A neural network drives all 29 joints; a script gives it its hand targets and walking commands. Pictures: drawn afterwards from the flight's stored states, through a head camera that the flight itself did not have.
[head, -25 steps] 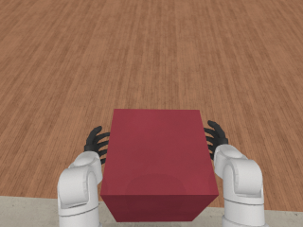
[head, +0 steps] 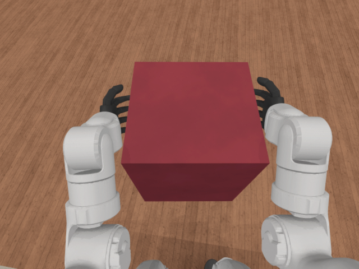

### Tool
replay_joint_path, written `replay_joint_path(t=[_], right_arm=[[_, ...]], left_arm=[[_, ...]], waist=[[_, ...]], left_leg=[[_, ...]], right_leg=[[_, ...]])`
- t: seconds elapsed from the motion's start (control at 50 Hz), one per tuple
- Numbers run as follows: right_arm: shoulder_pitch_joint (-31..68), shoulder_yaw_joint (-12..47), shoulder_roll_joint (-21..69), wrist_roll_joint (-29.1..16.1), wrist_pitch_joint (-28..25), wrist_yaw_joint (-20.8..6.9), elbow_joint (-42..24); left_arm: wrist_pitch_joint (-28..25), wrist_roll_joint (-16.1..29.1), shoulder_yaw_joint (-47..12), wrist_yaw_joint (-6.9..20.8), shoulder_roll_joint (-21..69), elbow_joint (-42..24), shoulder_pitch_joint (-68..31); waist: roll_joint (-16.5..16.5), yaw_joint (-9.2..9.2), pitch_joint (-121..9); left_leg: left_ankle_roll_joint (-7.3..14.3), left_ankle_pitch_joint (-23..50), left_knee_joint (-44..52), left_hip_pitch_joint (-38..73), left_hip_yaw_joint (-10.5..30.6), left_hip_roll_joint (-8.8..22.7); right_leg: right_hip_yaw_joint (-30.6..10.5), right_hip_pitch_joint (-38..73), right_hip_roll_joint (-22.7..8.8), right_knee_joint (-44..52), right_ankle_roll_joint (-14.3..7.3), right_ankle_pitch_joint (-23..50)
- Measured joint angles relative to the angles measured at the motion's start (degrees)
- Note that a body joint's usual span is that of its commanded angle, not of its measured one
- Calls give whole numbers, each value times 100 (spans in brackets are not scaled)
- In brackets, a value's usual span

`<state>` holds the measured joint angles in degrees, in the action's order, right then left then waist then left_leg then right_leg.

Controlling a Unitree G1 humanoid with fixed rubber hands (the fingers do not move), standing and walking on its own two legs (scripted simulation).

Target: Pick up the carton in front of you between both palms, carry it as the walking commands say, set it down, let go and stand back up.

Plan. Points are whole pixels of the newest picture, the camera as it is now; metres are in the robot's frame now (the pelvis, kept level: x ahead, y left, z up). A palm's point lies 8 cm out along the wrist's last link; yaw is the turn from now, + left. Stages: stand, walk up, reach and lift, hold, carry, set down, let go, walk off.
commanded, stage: carry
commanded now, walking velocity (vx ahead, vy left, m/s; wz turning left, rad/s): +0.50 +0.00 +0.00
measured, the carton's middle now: (189, 140) +0.35 +0.01 +0.08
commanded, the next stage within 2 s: none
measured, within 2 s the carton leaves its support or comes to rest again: neither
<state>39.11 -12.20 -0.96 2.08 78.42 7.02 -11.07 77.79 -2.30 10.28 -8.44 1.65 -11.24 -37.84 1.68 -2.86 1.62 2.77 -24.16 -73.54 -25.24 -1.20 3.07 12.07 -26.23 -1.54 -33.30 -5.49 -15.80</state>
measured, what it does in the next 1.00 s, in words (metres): climbs: left foot, then right foot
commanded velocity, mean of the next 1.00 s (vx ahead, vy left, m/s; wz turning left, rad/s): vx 0.50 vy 0.00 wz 0.00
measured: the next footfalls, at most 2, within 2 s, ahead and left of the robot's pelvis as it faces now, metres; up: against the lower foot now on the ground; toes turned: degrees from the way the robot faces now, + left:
left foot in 0.32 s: +0.41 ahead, +0.11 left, +0.02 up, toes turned +6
right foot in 0.74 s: +0.68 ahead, -0.08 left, +0.05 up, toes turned -6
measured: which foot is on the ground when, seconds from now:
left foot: up 0.00-0.30, down 0.32-0.74, up 0.76-1.00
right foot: down 0.00-0.32, up 0.34-0.72, down 0.74-1.00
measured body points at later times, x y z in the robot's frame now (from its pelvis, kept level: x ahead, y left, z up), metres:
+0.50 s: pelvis +0.33 +0.04 +0.03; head +0.43 +0.04 +0.46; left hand +0.74 +0.16 +0.13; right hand +0.72 -0.15 +0.14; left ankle +0.37 +0.10 -0.70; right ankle +0.24 -0.08 -0.59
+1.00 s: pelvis +0.65 -0.01 +0.06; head +0.72 -0.01 +0.50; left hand +1.03 +0.17 +0.20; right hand +1.06 -0.13 +0.21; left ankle +0.68 +0.12 -0.59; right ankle +0.64 -0.08 -0.68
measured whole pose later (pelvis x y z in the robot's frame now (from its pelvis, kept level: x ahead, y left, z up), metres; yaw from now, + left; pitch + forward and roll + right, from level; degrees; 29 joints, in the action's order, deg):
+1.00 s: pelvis +0.65 -0.01 +0.06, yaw +0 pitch +5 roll +1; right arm 47.7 -17.0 1.1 5.3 76.0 7.0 -2.6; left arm 75.2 -2.2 14.9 -8.3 0.9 -3.3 -45.1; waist -0.2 -5.2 3.0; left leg 2.1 -22.1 -65.2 -40.5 -1.3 1.3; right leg 6.2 -18.0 0.7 -27.4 -5.0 -19.6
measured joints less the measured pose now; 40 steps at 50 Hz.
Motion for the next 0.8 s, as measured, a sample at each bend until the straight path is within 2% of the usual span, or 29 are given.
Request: replay_joint_path(t=[0.06, 0.14, 0.22, 0.3, 0.32, 0.34, 0.36, 0.4, 0.42, 0.44, 0.48, 0.58, 0.64, 0.7, 0.74, 0.76, 0.8], right_arm=[[508, -156, 23, 95, 36, 6, 420], [941, -292, 8, 171, -66, 6, 799], [1130, -424, 2, 198, -168, 5, 1058], [1123, -497, 47, 206, -259, 5, 1198], [1132, -477, 72, 218, -295, 5, 1266], [1114, -457, 123, 237, -374, 5, 1316], [1081, -413, 166, 256, -458, 5, 1358], [962, -330, 231, 281, -540, 6, 1369], [873, -307, 254, 266, -547, 10, 1300], [778, -296, 272, 234, -549, 21, 1182], [616, -315, 310, 153, -566, 50, 870], [456, -452, 405, 20, -691, 73, 178], [476, -488, 408, -20, -690, 74, 29], [565, -451, 342, -20, -631, 73, 197], [626, -424, 238, -5, -559, 63, 429], [662, -400, 146, -4, -529, 49, 574], [694, -398, 24, 9, -481, 10, 884]], left_arm=[[31, 32, 204, -8, -64, 291, -356], [-58, 16, 448, -9, -82, 625, -763], [-149, -53, 586, -8, -40, 884, -979], [-190, -168, 632, 24, 20, 954, -961], [-185, -185, 649, 40, 6, 942, -925], [-198, -179, 645, 58, -49, 938, -900], [-225, -145, 654, 63, -99, 941, -861], [-238, -103, 675, 65, -132, 908, -753], [-220, -112, 684, 64, -110, 846, -705], [-203, -135, 696, 64, -70, 755, -670], [-200, -186, 717, 64, 30, 518, -630], [-326, -247, 669, 66, 209, -98, -563], [-358, -260, 612, 68, 232, -277, -517], [-317, -265, 568, 71, 172, -178, -516], [-285, -271, 525, 72, 120, 106, -594], [-309, -283, 495, 72, 118, 295, -632], [-328, -316, 410, 73, 90, 691, -702]], waist=[[-16, -21, 151], [-20, 6, 203], [-30, 36, 125], [-113, 139, 28], [-118, 200, 24], [-235, 306, 70], [-313, 400, 134], [-302, 538, 282], [-271, 587, 357], [-242, 624, 430], [-201, 669, 566], [-160, 730, 646], [-179, 729, 484], [-166, 647, 236], [-144, 504, 92], [-33, 393, 69], [1, 166, 39]], left_leg=[[36, 322, -64, -953, 23, 48], [-62, 610, 512, -1764, -42, 158], [-106, 1015, 1764, -1952, -202, 173], [41, 1374, 3418, -1389, -612, -80], [93, 1497, 3830, -1089, -752, -170], [134, 1404, 3770, -966, -843, -259], [167, 1171, 3558, -924, -878, -308], [209, 822, 3484, -723, -854, -342], [190, 768, 3598, -574, -828, -349], [161, 755, 3751, -418, -803, -356], [179, 720, 4075, -99, -767, -362], [121, 440, 4557, 601, -656, -330], [33, 176, 4754, 1041, -578, -322], [-100, -190, 4813, 1511, -516, -272], [-166, -519, 4332, 1677, -480, -194], [-165, -621, 3745, 1587, -437, -72], [-128, -503, 1905, 977, -62, -192]], right_leg=[[-64, 383, 44, 383, 26, -68], [-142, 874, 66, 688, 73, -317], [-235, 1398, 58, 884, 190, -687], [-306, 1941, -61, 739, 440, -1270], [-328, 1964, -110, 363, 472, -1461], [-369, 1847, -252, -270, 465, -1591], [-595, 1566, -261, -1154, 451, -1451], [-1047, 814, -15, -3017, 363, -1257], [-1136, 445, 81, -3684, 318, -1138], [-1165, 99, 133, -4094, 283, -1001], [-1157, -507, 142, -4314, 236, -782], [-1087, -1549, 4, -3457, 243, -717], [-990, -1718, -58, -2299, 282, -317], [-732, -1437, 25, -945, 248, 128], [-481, -945, 169, -135, 118, 565], [-401, -810, 245, -201, 49, 621], [-383, -648, 294, -469, -20, 182]])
